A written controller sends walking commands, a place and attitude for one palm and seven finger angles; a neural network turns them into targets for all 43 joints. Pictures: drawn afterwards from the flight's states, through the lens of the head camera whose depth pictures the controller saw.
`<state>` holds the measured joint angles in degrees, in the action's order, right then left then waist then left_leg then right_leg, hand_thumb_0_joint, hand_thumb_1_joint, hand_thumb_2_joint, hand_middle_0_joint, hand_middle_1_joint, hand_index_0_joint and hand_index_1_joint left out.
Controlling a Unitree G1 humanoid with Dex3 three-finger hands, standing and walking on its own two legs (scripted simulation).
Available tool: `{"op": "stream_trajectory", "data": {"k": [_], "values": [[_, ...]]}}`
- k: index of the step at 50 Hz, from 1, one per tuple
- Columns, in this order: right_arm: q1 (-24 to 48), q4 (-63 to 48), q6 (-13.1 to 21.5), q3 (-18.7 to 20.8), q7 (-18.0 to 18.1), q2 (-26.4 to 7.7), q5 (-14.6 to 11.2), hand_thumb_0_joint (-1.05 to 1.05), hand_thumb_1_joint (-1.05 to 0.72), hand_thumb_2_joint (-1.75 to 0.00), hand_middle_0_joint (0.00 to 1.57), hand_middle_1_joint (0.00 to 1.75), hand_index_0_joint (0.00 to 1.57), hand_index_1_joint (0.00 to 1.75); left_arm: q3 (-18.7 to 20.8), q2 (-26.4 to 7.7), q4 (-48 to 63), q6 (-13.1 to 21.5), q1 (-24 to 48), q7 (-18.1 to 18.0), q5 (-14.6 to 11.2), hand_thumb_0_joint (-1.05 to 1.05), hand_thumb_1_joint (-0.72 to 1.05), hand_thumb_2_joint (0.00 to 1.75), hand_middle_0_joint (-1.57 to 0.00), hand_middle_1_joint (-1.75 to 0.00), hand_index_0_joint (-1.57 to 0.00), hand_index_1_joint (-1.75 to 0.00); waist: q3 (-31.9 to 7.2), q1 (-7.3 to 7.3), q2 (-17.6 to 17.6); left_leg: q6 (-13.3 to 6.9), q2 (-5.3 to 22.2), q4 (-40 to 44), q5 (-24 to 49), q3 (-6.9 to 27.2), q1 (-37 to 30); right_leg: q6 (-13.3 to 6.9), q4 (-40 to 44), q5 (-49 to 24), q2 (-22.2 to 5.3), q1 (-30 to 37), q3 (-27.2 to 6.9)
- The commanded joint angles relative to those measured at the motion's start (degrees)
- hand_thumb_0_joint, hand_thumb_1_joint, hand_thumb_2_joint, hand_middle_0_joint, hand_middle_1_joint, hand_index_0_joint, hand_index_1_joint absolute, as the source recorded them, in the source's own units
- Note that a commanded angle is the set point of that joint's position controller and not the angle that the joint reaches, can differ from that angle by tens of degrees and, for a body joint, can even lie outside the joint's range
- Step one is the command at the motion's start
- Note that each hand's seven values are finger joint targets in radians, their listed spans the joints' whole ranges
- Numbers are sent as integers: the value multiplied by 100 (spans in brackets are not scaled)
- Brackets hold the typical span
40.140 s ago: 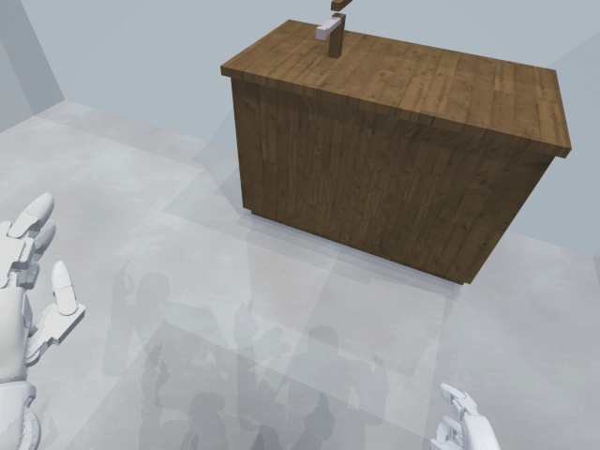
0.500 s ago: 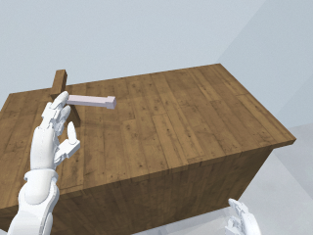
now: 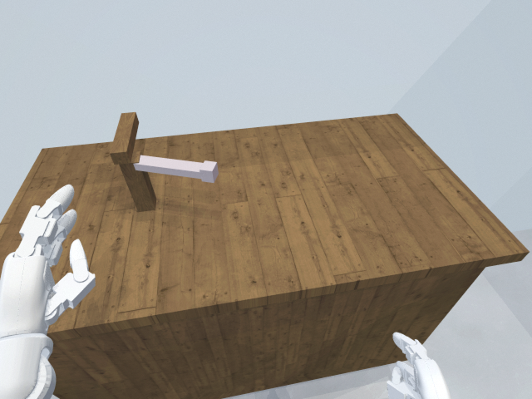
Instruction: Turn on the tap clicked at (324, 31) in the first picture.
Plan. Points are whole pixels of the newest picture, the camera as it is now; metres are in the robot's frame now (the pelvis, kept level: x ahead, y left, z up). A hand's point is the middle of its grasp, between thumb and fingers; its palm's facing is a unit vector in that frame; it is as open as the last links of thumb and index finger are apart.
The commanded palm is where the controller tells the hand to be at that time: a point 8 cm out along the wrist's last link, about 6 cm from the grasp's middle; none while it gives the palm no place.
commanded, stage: draw the hand back beside the body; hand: left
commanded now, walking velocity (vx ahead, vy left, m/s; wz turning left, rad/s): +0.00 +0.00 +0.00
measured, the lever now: (209, 171) +0.47 +0.18 +0.10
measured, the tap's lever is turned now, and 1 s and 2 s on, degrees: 68 68 68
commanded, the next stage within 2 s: step back with the hand held close in 0.14 s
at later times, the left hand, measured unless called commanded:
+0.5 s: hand (92, 277) +0.19 +0.24 +0.16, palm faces +0.34 -0.86 -0.38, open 7.4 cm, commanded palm +0.15 +0.28 +0.17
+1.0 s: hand (49, 325) +0.13 +0.25 +0.16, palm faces +0.39 -0.85 -0.36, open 7.4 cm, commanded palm +0.08 +0.30 +0.17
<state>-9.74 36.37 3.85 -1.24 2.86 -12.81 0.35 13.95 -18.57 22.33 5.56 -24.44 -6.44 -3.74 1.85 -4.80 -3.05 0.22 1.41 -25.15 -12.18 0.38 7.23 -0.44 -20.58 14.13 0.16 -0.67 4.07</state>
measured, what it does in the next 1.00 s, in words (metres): shifts its weight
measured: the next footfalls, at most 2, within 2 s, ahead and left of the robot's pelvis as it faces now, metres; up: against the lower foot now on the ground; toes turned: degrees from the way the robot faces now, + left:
left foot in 1.42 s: -0.04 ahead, +0.15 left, +0.00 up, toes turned +3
right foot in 1.68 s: -0.11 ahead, -0.11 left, +0.00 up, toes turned +1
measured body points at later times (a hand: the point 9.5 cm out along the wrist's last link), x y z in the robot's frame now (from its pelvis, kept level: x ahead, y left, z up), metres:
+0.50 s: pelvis -0.02 +0.01 -0.01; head -0.02 +0.00 +0.44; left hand +0.17 +0.28 +0.18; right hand +0.17 -0.23 -0.08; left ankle +0.02 +0.12 -0.74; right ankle -0.02 -0.11 -0.74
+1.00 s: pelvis -0.08 +0.02 -0.02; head -0.06 +0.03 +0.43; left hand +0.11 +0.30 +0.17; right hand +0.11 -0.21 -0.10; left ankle +0.02 +0.12 -0.74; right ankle -0.02 -0.11 -0.74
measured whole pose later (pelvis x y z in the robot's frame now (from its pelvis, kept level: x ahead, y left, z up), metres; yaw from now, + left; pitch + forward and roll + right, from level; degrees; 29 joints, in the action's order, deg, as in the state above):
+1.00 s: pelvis -0.08 +0.02 -0.02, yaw +0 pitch +0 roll -2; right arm -10.6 33.5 4.8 -2.0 4.5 -11.9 0.2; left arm 17.9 -20.4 31.9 9.4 -27.3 -9.1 -3.0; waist 1.4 -1.8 -1.1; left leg -1.2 0.9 -35.9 -12.7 0.5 26.5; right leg 0.4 -32.7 12.3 -0.5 -20.8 3.7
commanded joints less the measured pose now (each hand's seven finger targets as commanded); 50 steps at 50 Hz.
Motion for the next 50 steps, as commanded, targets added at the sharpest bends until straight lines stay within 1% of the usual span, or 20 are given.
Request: {"op": "stream_trajectory", "data": {"k": [1,6,8,11,13,14,15,17,20,23,27,28,33,34,37,40,42,47,48,50], "values": [[841,-909,359,238,109,-654,-15,0,-90,-90,20,30,20,30,422,-858,1147,429,925,-104,13,0,90,90,-20,-30,-20,-30,-368,155,7,-172,22,337,695,163,-459,-148,411,-768,-28,-655,-163],[880,-913,369,243,100,-622,-21,0,-90,-90,20,30,20,30,496,-882,1117,454,731,-90,-14,0,90,90,-20,-30,-20,-30,-307,116,70,-178,18,351,595,149,-357,-141,434,-690,-46,-641,-176],[870,-905,362,231,89,-638,-18,0,-90,-90,20,30,20,30,620,-1022,1219,462,780,-91,-9,0,90,90,-20,-30,-20,-30,-315,110,-180,-162,10,383,555,167,-333,-162,442,-649,-45,-614,-189],[869,-939,378,242,100,-610,-22,0,-90,-90,20,30,20,30,579,-939,1137,475,621,-73,-27,0,90,90,-20,-30,-20,-30,-279,107,-65,-179,19,337,550,125,-304,-141,450,-674,-55,-641,-198],[863,-935,384,240,98,-648,-22,0,-90,-90,20,30,20,30,799,-1210,1472,523,927,-93,-29,0,90,90,-20,-30,-20,-30,-479,98,-109,-174,12,333,684,156,-368,-165,430,-801,-56,-528,-206],[924,-1145,299,171,148,-616,-67,0,-90,-90,20,30,20,30,1495,-1846,1891,697,1602,-125,-96,0,90,90,-20,-30,-20,-30,-53,189,-141,-266,162,-56,526,188,48,-105,536,-1483,-398,-1207,-747],[821,-938,245,136,156,-536,-29,0,-90,-90,20,30,20,30,1123,-1340,1259,709,1056,-56,-74,0,90,90,-20,-30,-20,-30,-155,265,120,-254,157,-274,553,272,135,-117,461,-1764,-608,-1254,-707],[673,-1056,179,218,139,-565,-51,0,-90,-90,20,30,20,30,892,-1021,990,658,495,30,-54,0,90,90,-20,-30,-20,-30,-580,279,527,-240,220,-507,851,229,85,-107,227,-2101,-750,-1257,-745],[624,-1244,121,278,165,-642,-74,0,-90,-90,20,30,20,30,856,-969,1256,662,142,40,-43,0,90,90,-20,-30,-20,-30,-1064,251,134,-264,359,-437,1617,246,35,-42,-159,-2185,-665,-1158,-581],[650,-1340,84,287,199,-698,-96,0,-90,-90,20,30,20,30,1022,-1188,1573,654,58,-10,-47,0,90,90,-20,-30,-20,-30,-1112,243,118,-272,440,-307,1798,391,212,-14,-303,-1808,-560,-1212,-488],[634,-1445,80,307,231,-696,-105,0,-90,-90,20,30,20,30,1159,-1319,1784,686,-79,-84,-50,0,90,90,-20,-30,-20,-30,-969,253,158,-270,450,-213,955,543,667,-25,-293,-1156,-495,-1383,-546],[651,-1426,84,314,243,-740,-105,0,-90,-90,20,30,20,30,1252,-1447,1949,703,-11,-117,-38,0,90,90,-20,-30,-20,-30,-978,268,-21,-275,464,-106,732,619,724,-55,-340,-981,-483,-1384,-530],[587,-1411,221,325,276,-772,-95,0,-90,-90,20,30,20,30,1265,-1373,2080,769,-167,-203,-15,0,90,90,-20,-30,-20,-30,-924,293,-441,-321,562,398,-652,903,1212,10,-594,-246,-245,-1365,-449],[539,-1387,241,315,280,-762,-82,0,-90,-90,20,30,20,30,1134,-1202,2035,782,-165,-205,-9,0,90,90,-20,-30,-20,-30,-905,311,-485,-351,599,504,-1019,980,1365,33,-666,-77,-172,-1333,-418],[502,-1379,334,324,284,-786,-78,0,-90,-90,20,30,20,30,1104,-1145,1937,793,-57,-234,62,0,90,90,-20,-30,-20,-30,-699,326,-412,-400,629,641,-1998,1068,1896,62,-725,286,-124,-1245,-463],[455,-1346,378,314,293,-775,-73,0,-90,-90,20,30,20,30,1052,-1097,1916,794,3,-262,98,0,90,90,-20,-30,-20,-30,-715,341,-211,-409,604,550,-2177,1062,1940,34,-694,511,-166,-1342,-523],[434,-1295,401,309,286,-748,-59,0,-90,-90,20,30,20,30,1068,-1145,1938,798,77,-288,98,0,90,90,-20,-30,-20,-30,-686,356,104,-351,495,190,-1984,914,1766,-55,-449,660,-356,-1686,-697],[410,-1186,409,278,274,-683,-31,0,-90,-90,20,30,20,30,1091,-1226,2124,780,181,-392,63,0,90,90,-20,-30,-20,-30,-785,406,433,-238,333,-546,-1380,703,1414,-263,-254,443,-792,-2158,-1004],[397,-1146,396,291,279,-707,-28,0,-90,-90,20,30,20,30,1207,-1380,2189,772,162,-422,54,0,90,90,-20,-30,-20,-30,-870,423,420,-205,307,-677,-1313,680,1295,-338,-245,419,-883,-2225,-1045],[386,-1159,391,273,262,-667,-49,0,-90,-90,20,30,20,30,1095,-1211,2247,792,116,-424,33,0,90,90,-20,-30,-20,-30,-879,452,294,-211,335,-727,-1170,723,1297,-351,-416,192,-901,-2285,-982]]}}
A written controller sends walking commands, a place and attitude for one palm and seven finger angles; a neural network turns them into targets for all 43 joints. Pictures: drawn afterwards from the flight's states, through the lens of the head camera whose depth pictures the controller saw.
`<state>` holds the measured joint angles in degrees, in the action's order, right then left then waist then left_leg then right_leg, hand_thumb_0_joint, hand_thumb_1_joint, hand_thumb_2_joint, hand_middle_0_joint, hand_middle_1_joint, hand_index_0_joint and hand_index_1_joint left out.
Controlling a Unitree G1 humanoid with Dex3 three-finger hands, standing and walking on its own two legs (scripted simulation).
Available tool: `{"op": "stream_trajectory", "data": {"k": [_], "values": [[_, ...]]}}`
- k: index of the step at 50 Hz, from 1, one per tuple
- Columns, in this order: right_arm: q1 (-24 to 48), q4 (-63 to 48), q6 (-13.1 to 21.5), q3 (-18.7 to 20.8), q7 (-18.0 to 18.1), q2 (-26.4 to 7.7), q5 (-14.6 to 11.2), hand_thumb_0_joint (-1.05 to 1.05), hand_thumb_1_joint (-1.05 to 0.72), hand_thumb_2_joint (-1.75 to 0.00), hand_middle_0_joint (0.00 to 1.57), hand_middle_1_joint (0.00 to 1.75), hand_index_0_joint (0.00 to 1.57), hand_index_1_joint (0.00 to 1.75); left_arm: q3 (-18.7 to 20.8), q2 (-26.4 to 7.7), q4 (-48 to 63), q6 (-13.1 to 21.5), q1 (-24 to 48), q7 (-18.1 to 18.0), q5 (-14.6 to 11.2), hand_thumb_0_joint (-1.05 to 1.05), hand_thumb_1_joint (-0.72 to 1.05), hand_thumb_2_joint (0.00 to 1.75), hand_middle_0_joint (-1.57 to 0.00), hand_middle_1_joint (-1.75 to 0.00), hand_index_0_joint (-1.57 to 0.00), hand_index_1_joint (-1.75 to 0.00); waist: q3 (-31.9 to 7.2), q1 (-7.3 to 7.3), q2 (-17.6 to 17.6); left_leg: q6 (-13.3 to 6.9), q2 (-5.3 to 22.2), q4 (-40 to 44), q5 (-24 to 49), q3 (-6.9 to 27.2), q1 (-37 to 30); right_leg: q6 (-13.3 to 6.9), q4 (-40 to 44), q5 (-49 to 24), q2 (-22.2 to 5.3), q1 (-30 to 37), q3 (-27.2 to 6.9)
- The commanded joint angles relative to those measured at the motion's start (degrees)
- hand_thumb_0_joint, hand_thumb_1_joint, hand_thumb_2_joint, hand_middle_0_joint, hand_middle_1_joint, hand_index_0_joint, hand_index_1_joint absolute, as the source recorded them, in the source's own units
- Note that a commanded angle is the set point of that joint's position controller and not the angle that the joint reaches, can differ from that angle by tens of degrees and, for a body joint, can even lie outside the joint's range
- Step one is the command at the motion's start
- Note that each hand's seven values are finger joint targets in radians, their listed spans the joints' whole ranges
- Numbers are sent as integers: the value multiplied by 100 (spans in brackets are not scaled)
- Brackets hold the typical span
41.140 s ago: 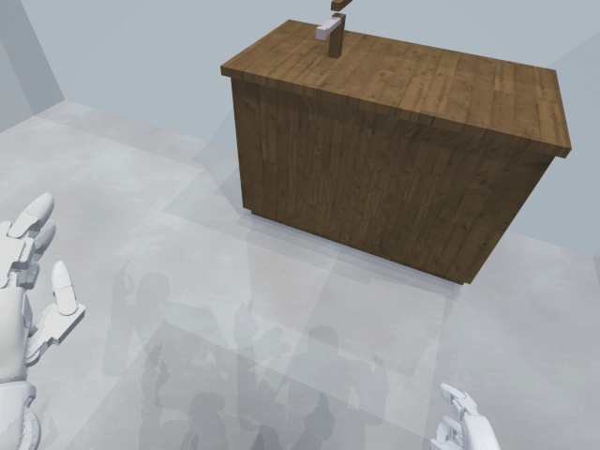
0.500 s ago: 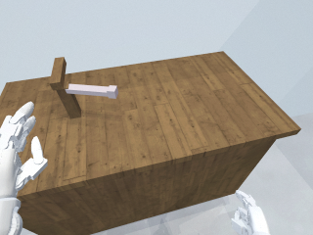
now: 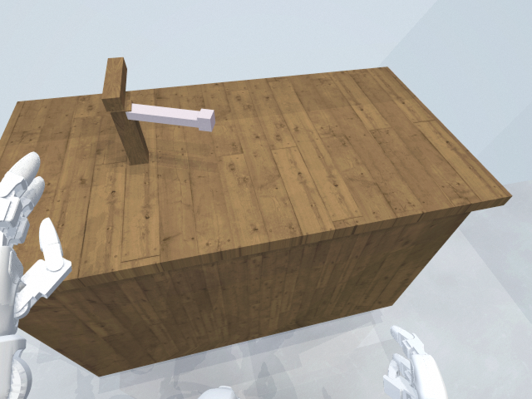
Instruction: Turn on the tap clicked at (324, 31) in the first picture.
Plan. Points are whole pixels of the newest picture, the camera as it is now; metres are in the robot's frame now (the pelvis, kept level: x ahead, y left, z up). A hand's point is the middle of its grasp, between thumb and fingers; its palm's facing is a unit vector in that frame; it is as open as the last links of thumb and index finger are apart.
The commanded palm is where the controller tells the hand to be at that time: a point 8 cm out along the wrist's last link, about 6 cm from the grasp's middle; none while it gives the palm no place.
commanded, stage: step back with the hand held close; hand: left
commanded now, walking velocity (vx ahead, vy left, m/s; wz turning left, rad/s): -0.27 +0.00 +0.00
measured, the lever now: (206, 120) +0.54 +0.17 +0.12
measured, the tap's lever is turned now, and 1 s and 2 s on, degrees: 68 68 68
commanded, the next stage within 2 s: stop stepping back and stand still in 0.66 s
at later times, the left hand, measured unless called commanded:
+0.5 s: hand (16, 313) +0.16 +0.26 +0.18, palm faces +0.41 -0.84 -0.35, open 7.4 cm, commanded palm +0.10 +0.29 +0.19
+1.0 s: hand out of the picture +0.02 +0.24 +0.17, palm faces +0.43 -0.84 -0.33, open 7.4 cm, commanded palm -0.03 +0.28 +0.19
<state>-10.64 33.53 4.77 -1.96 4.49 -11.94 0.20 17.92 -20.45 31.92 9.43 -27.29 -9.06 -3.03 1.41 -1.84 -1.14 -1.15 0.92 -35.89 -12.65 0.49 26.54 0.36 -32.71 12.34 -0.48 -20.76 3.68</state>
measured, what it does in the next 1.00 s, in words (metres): walks backwards: left foot, then right foot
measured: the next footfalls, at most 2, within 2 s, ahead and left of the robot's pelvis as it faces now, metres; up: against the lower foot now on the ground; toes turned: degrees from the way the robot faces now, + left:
left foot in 0.42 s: +0.04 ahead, +0.13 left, +0.00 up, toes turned +3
right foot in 0.68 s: -0.03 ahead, -0.12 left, +0.00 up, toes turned +1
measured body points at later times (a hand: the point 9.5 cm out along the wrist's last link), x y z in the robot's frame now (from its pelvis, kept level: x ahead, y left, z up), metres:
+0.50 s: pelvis -0.05 +0.01 +0.00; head -0.02 +0.04 +0.44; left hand +0.13 +0.30 +0.19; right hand +0.13 -0.22 -0.07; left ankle +0.00 +0.13 -0.73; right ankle +0.02 -0.12 -0.71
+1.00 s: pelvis -0.18 -0.01 +0.00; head -0.18 +0.01 +0.45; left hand +0.00 +0.28 +0.19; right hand -0.02 -0.26 -0.06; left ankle -0.21 +0.14 -0.73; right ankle -0.08 -0.12 -0.72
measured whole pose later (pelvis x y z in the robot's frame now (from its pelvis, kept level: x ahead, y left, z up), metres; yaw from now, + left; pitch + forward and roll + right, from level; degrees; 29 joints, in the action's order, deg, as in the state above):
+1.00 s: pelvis -0.18 -0.01 +0.00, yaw +3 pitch -1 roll +2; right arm -14.3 34.8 7.2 1.4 5.2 -13.1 -0.2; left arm 19.6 -21.9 30.4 8.6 -27.7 -9.9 -3.2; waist -0.5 1.9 5.1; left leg 0.7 1.0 -32.1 -19.9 -1.4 12.4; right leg 0.6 -38.6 15.0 -2.4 -26.2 -0.6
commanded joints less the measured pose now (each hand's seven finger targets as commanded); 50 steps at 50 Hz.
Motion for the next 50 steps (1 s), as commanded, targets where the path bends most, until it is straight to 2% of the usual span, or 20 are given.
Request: {"op": "stream_trajectory", "data": {"k": [1,6,8,10,12,13,15,19,21,23,25,32,34,35,36,39,43,46,48,50], "values": [[478,-885,309,351,92,-780,-32,0,-90,-90,20,30,20,30,757,-1061,1334,426,388,-169,-46,0,90,90,-20,-30,-20,-30,-826,157,-108,-93,451,542,-1126,840,-528,-385,645,350,-737,-212,-844],[542,-989,347,374,87,-892,10,0,-90,-90,20,30,20,30,831,-919,1189,501,244,-121,76,0,90,90,-20,-30,-20,-30,-517,115,-1276,-439,1168,2271,-2987,1761,1085,4,-622,887,210,992,-349],[500,-977,353,395,74,-829,28,0,-90,-90,20,30,20,30,983,-1104,1209,540,296,-91,89,0,90,90,-20,-30,-20,-30,-613,84,-1125,-447,1122,2042,-2377,1695,974,-37,-480,511,191,1098,-459],[407,-961,341,391,36,-757,13,0,-90,-90,20,30,20,30,867,-993,1141,571,90,-30,67,0,90,90,-20,-30,-20,-30,-770,72,-508,-286,750,1319,-2046,1143,549,-194,216,284,-81,840,-707],[392,-931,313,405,14,-710,23,0,-90,-90,20,30,20,30,827,-1074,1275,582,195,-71,28,0,90,90,-20,-30,-20,-30,-616,107,451,7,214,-95,-2133,539,117,-609,1219,1447,-972,-344,-1709],[295,-785,312,420,-5,-716,25,0,-90,-90,20,30,20,30,864,-1170,1392,556,279,-133,0,0,90,90,-20,-30,-20,-30,-754,142,768,169,-23,-1100,-1589,256,-410,-967,1633,1256,-1578,-797,-2285],[251,-691,263,350,-83,-554,16,0,-90,-90,20,30,20,30,664,-1036,1403,498,332,-166,-16,0,90,90,-20,-30,-20,-30,-1056,236,1205,199,-49,-2028,-989,187,-584,-1174,1474,-717,-2045,-470,-2093],[338,-682,193,329,-5,-525,17,0,-90,-90,20,30,20,30,902,-1187,1233,518,233,-161,-7,0,90,90,-20,-30,-20,-30,-839,286,595,93,155,327,-280,118,-773,-570,404,-1975,-1475,94,-1257],[348,-884,282,469,32,-804,-27,0,-90,-90,20,30,20,30,923,-1142,1624,650,190,-145,-40,0,90,90,-20,-30,-20,-30,-1046,154,-1046,-415,1310,1307,1747,1361,-1094,5,-762,-746,-320,-189,-609],[179,-803,470,513,6,-659,64,0,-90,-90,20,30,20,30,1083,-1296,1558,668,48,-109,-134,0,90,90,-20,-30,-20,-30,-1367,149,-1584,-781,1901,1438,3270,1727,-1583,83,-2190,1805,114,-859,-650],[87,-619,582,560,-81,-655,89,0,-90,-90,20,30,20,30,890,-1000,1631,630,301,-44,-120,0,90,90,-20,-30,-20,-30,-1307,181,-1116,-789,1834,1207,3863,1371,-1900,113,-2460,1734,147,-1003,-859],[436,-746,604,442,-141,-744,19,0,-90,-90,20,30,20,30,682,-860,1181,446,258,30,-39,0,90,90,-20,-30,-20,-30,-777,36,-965,-287,1292,1588,-731,815,-483,75,453,280,202,820,-355],[449,-764,508,401,-132,-664,50,0,-90,-90,20,30,20,30,784,-1012,1124,508,359,59,24,0,90,90,-20,-30,-20,-30,-566,54,-50,-13,719,384,-1688,384,-94,-224,1478,-439,-356,757,-697],[425,-815,510,412,-91,-546,17,0,-90,-90,20,30,20,30,871,-1229,1148,545,466,33,11,0,90,90,-20,-30,-20,-30,-606,74,1218,310,104,-1021,-1995,-224,72,-755,1795,-333,-1374,206,-1968],[329,-776,522,557,-72,-590,-78,0,-90,-90,20,30,20,30,810,-1121,1117,488,232,2,-91,0,90,90,-20,-30,-20,-30,-956,-45,2021,345,-199,-2879,-1748,41,-168,-1305,2206,-48,-2250,-371,-2873],[422,-730,355,281,-68,-301,-20,0,-90,-90,20,30,20,30,885,-1074,1072,380,127,-34,-83,0,90,90,-20,-30,-20,-30,-1058,283,903,313,154,-2957,-1341,290,39,-1070,1213,-1401,-1806,128,-1827],[390,-762,362,381,101,-527,-51,0,-90,-90,20,30,20,30,865,-1123,807,226,250,-170,-10,0,90,90,-20,-30,-20,-30,-729,262,1183,41,94,-1083,-1350,-53,-796,-782,1525,905,-1597,-250,-1763],[126,-748,518,456,132,-679,-30,0,-90,-90,20,30,20,30,819,-1065,1108,310,260,-216,24,0,90,90,-20,-30,-20,-30,-882,339,347,-156,60,1391,-793,-334,-1613,-419,743,1043,-966,75,-1265],[125,-926,623,639,153,-1003,-76,0,-90,-90,20,30,20,30,832,-1101,1445,397,377,-219,-46,0,90,90,-20,-30,-20,-30,-798,250,-1516,-609,1240,2133,-133,1044,-1782,-3,-941,839,53,-101,-316],[237,-690,678,544,85,-675,-98,0,-90,-90,20,30,20,30,792,-1053,1274,349,418,-178,12,0,90,90,-20,-30,-20,-30,-245,381,-1853,-868,1408,2195,-243,1403,-831,106,-1964,1328,82,-411,-384]]}}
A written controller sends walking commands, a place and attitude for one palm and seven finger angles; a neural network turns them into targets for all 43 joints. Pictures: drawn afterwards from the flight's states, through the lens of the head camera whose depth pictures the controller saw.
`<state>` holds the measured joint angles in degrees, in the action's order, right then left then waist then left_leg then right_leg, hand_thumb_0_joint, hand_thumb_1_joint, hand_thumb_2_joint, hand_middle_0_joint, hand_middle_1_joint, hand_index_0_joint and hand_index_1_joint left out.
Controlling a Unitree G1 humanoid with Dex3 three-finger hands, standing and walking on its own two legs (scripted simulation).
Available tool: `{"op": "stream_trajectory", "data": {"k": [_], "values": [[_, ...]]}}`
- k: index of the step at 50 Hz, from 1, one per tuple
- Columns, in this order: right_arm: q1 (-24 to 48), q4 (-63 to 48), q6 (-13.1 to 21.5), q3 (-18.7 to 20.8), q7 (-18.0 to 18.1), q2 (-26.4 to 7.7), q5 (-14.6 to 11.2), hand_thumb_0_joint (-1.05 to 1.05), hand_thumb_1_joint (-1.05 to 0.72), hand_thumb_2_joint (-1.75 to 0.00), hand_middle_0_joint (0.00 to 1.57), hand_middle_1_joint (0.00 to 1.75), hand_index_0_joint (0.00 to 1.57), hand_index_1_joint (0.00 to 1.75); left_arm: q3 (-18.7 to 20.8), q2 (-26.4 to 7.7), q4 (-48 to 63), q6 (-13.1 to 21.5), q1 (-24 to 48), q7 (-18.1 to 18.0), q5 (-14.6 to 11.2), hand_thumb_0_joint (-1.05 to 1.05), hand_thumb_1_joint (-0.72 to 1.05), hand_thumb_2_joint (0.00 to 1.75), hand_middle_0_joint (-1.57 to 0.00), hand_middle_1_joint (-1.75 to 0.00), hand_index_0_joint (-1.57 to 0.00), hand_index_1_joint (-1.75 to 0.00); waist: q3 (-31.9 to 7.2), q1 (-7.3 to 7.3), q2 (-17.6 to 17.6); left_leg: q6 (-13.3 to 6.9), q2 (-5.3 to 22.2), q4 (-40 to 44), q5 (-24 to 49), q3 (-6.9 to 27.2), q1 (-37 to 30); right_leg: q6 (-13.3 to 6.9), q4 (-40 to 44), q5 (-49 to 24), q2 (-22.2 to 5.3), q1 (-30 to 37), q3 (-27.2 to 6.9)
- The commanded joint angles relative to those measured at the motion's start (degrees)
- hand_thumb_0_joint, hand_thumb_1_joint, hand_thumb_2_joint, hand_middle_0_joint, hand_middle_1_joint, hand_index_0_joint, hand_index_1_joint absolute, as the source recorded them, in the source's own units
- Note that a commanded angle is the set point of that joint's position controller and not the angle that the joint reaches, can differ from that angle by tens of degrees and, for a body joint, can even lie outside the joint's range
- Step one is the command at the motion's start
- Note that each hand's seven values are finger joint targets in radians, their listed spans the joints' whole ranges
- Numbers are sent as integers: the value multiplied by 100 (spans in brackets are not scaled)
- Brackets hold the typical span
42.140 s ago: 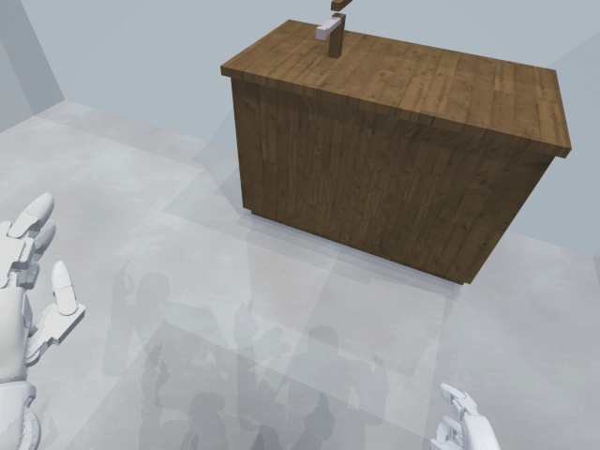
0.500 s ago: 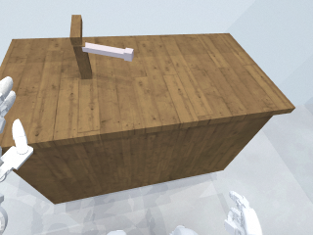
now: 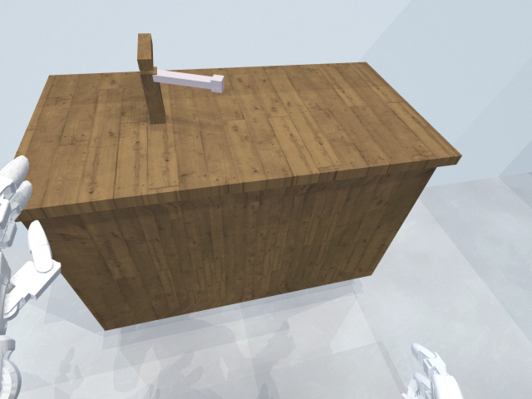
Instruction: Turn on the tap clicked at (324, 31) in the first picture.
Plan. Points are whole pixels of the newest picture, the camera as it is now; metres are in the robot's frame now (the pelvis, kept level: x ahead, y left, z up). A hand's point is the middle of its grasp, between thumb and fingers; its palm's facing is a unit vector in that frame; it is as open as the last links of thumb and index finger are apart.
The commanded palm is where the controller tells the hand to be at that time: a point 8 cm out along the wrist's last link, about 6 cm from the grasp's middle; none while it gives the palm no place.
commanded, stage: stop stepping back and stand still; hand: left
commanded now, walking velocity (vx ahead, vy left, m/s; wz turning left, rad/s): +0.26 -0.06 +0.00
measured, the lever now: (217, 83) +0.73 +0.13 +0.12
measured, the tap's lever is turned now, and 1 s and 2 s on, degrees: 68 68 68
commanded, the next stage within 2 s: stand and check the lever's angle in 0.58 s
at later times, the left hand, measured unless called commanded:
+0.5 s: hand out of the picture +0.15 +0.25 +0.18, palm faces +0.40 -0.86 -0.33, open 7.4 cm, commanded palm +0.10 +0.28 +0.19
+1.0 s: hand (37, 307) +0.17 +0.23 +0.18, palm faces +0.40 -0.85 -0.35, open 7.4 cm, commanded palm +0.12 +0.27 +0.19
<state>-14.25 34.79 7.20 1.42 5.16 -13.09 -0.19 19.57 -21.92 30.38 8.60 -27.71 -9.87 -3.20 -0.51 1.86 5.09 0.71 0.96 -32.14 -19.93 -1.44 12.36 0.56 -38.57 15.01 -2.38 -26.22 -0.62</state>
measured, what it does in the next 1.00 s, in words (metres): steps on the spot: right foot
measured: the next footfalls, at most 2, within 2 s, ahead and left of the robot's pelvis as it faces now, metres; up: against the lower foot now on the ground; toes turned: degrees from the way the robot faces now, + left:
right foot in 0.60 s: +0.00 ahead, -0.13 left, +0.00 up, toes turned -3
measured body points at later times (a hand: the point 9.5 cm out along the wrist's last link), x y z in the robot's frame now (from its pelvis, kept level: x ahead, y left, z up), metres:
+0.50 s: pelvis -0.07 +0.01 +0.01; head -0.10 +0.03 +0.46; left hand +0.12 +0.30 +0.20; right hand +0.06 -0.21 -0.07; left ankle -0.05 +0.12 -0.72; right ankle -0.04 -0.11 -0.67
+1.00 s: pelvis -0.04 -0.01 +0.01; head -0.04 +0.00 +0.46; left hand +0.14 +0.27 +0.20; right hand +0.13 -0.25 -0.06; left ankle -0.02 +0.11 -0.72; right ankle -0.04 -0.12 -0.72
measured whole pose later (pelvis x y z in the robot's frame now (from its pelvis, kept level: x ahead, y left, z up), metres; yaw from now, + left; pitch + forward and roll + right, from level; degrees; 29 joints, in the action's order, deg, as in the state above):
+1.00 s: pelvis -0.04 -0.01 +0.01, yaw -1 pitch -1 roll -1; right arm -11.4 36.1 7.6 -0.2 3.3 -11.5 -0.5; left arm 19.1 -20.0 28.6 8.9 -27.5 -9.0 -3.2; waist 0.7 0.1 -0.4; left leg 0.0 1.9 -32.1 -15.3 -0.5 15.5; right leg -0.9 -28.3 15.2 1.1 -11.9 2.8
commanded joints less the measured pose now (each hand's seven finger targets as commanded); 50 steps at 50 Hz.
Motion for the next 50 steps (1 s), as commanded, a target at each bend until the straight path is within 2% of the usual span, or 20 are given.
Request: {"op": "stream_trajectory", "data": {"k": [1,4,5,7,11,14,16,18,20,24,28,29,31,32,34,37,39,41,46,50], "values": [[617,-682,463,216,-68,-611,-59,0,-90,-90,20,30,20,30,663,-892,1323,438,559,-48,66,0,90,90,-20,-30,-20,-30,199,-48,-2246,-1045,1364,1675,552,1323,891,47,-1108,826,172,333,-70],[679,-638,429,183,-111,-748,-93,0,-90,-90,20,30,20,30,422,-655,814,331,603,50,81,0,90,90,-20,-30,-20,-30,163,-261,-899,-614,808,470,-1036,638,1446,0,1159,369,277,1774,215],[633,-640,381,217,-102,-747,-74,0,-90,-90,20,30,20,30,413,-678,635,292,588,77,95,0,90,90,-20,-30,-20,-30,145,-217,-126,-491,263,-608,-1559,179,1649,-204,1774,872,-45,1756,-353],[671,-528,328,214,-110,-532,-51,0,-90,-90,20,30,20,30,469,-877,875,258,1074,134,52,0,90,90,-20,-30,-20,-30,-101,-140,1462,-281,-335,-3250,-1086,86,1434,-1003,3268,3400,-1600,493,-3139],[651,-264,175,-26,-96,-354,7,0,-90,-90,20,30,20,30,473,-957,985,162,1085,101,79,0,90,90,-20,-30,-20,-30,-142,56,334,-319,94,-2175,-532,-72,-81,-899,2591,2877,-1096,-1198,-1311],[585,-404,232,-75,3,-469,31,0,-90,-90,20,30,20,30,477,-940,1171,155,988,2,80,0,90,90,-20,-30,-20,-30,-438,47,-495,-447,-27,366,-695,-213,-557,-607,1313,2397,-515,-508,-559],[654,-626,308,22,-19,-678,12,0,-90,-90,20,30,20,30,582,-987,1522,253,1356,-69,167,0,90,90,-20,-30,-20,-30,-26,10,-2924,-1286,1736,2410,-2079,2417,336,-36,-2652,1433,801,-798,366],[579,-547,367,65,-214,-487,-61,0,-90,-90,20,30,20,30,707,-1125,1098,278,1232,42,210,0,90,90,-20,-30,-20,-30,174,-40,-1869,-1442,1750,2234,-1798,2490,916,-30,-4088,772,418,-1226,-315],[629,-327,342,6,-281,-432,-104,0,-90,-90,20,30,20,30,468,-769,450,227,696,100,146,0,90,90,-20,-30,-20,-30,556,-105,-945,-1318,1712,1930,-1340,2078,778,-72,-3193,441,41,-1460,-373],[618,-514,363,14,-218,-554,-91,0,-90,-90,20,30,20,30,286,-617,1011,265,764,145,101,0,90,90,-20,-30,-20,-30,172,-60,-1997,-910,1260,1855,-1418,1145,689,-97,-535,703,239,155,516],[581,-579,316,44,-139,-613,-29,0,-90,-90,20,30,20,30,409,-739,729,180,831,80,141,0,90,90,-20,-30,-20,-30,-113,-147,-1115,-630,839,721,-1234,635,1099,-193,1448,184,397,1944,688],[660,-576,282,64,-127,-570,-26,0,-90,-90,20,30,20,30,330,-649,769,206,953,84,130,0,90,90,-20,-30,-20,-30,-269,-222,-540,-518,505,-329,-1213,241,1514,-451,1765,332,-21,2273,149],[702,-603,289,64,-141,-356,-66,0,-90,-90,20,30,20,30,629,-1056,1012,251,1169,45,69,0,90,90,-20,-30,-20,-30,-376,-208,1024,-249,-81,-2559,-748,-36,2093,-1297,2681,702,-1743,2014,-2409],[560,-494,330,186,-165,-464,-103,0,-90,-90,20,30,20,30,632,-983,948,296,1002,51,2,0,90,90,-20,-30,-20,-30,-505,-189,1271,-189,31,-2892,-598,273,2007,-1482,2639,392,-1793,2052,-2380],[710,-495,255,95,-167,-378,-124,0,-90,-90,20,30,20,30,626,-928,1207,283,874,54,-31,0,90,90,-20,-30,-20,-30,-257,-98,231,-261,365,-1979,-476,497,1373,-1389,2155,-292,-1704,1386,-1691],[839,-543,196,28,-58,-401,-26,0,-90,-90,20,30,20,30,567,-801,1370,403,591,-42,-18,0,90,90,-20,-30,-20,-30,-329,-29,-973,-262,122,438,391,-2,-213,-702,1317,438,-700,837,-320],[905,-756,248,125,-17,-695,-63,0,-90,-90,20,30,20,30,500,-703,1468,430,545,-72,-29,0,90,90,-20,-30,-20,-30,-115,-166,-2162,-652,1155,1467,338,1760,-94,-181,317,662,196,524,287],[938,-742,289,71,-37,-537,-95,0,-90,-90,20,30,20,30,553,-740,1095,376,412,-29,19,0,90,90,-20,-30,-20,-30,19,-156,-1873,-642,1135,1819,-717,1818,542,-47,449,780,295,944,231],[788,-710,337,114,-96,-542,-53,0,-90,-90,20,30,20,30,527,-678,884,429,345,-2,24,0,90,90,-20,-30,-20,-30,-379,-178,-206,-317,375,373,690,569,361,-293,1749,-752,-255,1681,-492],[800,-734,290,115,-108,-551,-45,0,-90,-90,20,30,20,30,439,-682,1033,406,457,-3,-29,0,90,90,-20,-30,-20,-30,-667,-128,-540,-235,345,335,1634,391,-102,-402,1594,-1711,-555,1767,-657]]}}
